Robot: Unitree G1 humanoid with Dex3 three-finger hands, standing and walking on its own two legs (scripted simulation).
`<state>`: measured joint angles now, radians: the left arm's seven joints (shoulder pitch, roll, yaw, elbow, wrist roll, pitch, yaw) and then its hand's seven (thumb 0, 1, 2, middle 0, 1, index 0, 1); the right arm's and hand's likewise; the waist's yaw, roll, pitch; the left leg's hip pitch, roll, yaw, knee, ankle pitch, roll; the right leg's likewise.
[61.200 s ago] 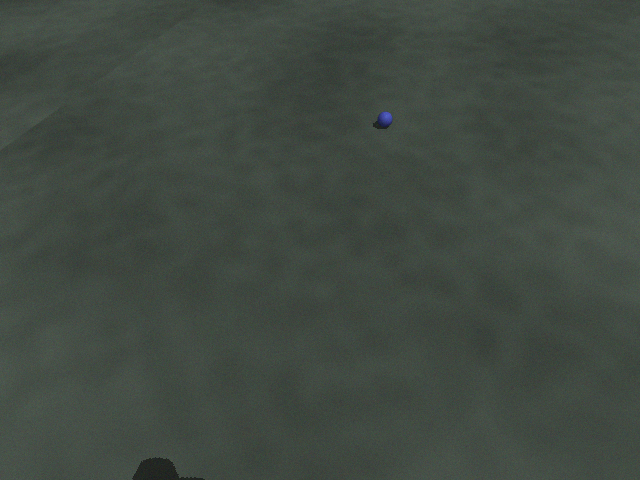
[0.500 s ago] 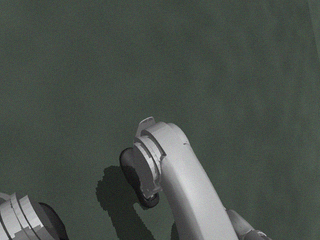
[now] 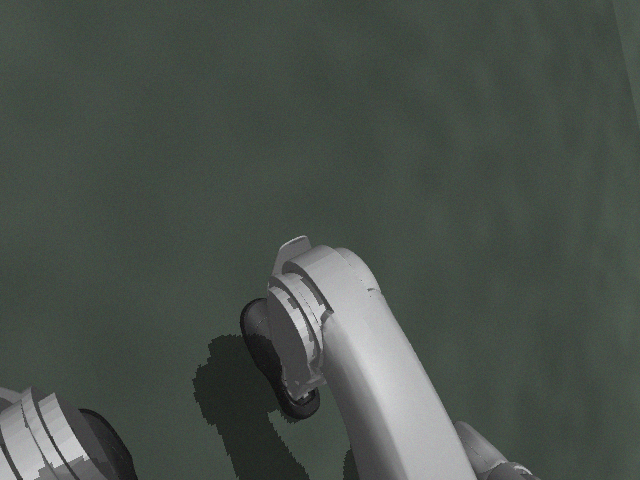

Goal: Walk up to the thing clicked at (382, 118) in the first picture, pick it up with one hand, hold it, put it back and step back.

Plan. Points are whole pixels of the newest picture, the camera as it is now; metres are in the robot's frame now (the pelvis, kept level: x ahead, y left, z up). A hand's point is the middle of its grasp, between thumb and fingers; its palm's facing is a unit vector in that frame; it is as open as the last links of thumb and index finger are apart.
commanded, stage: close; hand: left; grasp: from above
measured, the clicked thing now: out of the picture +0.52 +0.37 -0.27
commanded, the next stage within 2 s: none
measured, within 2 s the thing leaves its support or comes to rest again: neither
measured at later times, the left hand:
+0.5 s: hand out of the picture +0.50 +0.37 -0.23, palm faces -0.42 -0.15 -0.90, open 10.6 cm
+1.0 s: hand out of the picture +0.50 +0.37 -0.24, palm faces -0.43 -0.15 -0.89, open 11.1 cm
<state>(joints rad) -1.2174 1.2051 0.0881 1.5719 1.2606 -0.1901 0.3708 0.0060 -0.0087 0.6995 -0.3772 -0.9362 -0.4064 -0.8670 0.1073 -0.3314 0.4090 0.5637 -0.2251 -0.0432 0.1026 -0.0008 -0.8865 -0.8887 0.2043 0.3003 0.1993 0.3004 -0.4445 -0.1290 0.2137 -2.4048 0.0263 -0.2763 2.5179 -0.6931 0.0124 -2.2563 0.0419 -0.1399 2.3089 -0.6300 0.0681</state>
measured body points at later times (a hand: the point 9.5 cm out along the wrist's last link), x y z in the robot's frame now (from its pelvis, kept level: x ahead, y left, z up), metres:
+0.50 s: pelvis +0.00 +0.00 +0.00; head +0.30 +0.14 +0.30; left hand +0.52 +0.37 -0.18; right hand +0.04 -0.25 -0.05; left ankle +0.06 +0.13 -0.28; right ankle +0.13 -0.13 -0.28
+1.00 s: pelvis +0.00 +0.00 +0.00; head +0.30 +0.13 +0.30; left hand +0.51 +0.37 -0.19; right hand +0.04 -0.25 -0.06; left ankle +0.06 +0.13 -0.28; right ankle +0.13 -0.13 -0.28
